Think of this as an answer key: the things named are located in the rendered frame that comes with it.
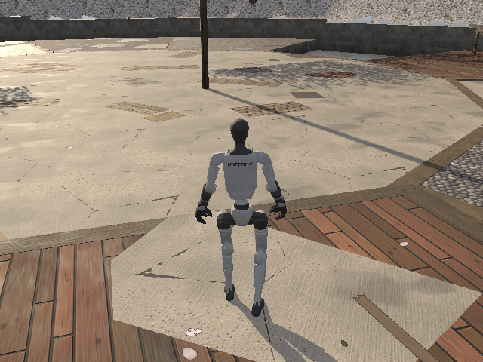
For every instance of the robot right upper arm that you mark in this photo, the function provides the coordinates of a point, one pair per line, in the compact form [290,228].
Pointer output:
[263,158]

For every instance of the left robot forearm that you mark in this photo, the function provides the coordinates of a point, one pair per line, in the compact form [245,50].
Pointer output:
[204,199]

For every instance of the right robot hand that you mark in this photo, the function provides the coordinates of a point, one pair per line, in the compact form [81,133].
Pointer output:
[276,209]

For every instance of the left robot shin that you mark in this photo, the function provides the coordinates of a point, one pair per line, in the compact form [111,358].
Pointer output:
[227,268]

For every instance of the right robot forearm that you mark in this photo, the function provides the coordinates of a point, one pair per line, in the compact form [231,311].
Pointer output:
[278,197]

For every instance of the left robot hand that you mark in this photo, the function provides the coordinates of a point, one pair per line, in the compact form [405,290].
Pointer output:
[200,213]

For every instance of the robot left upper arm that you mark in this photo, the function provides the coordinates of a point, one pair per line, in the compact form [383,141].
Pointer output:
[216,159]

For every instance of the robot shin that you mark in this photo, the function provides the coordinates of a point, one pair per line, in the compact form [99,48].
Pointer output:
[259,279]
[227,268]

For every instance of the right robot shin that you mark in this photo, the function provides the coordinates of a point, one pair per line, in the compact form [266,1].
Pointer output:
[259,279]

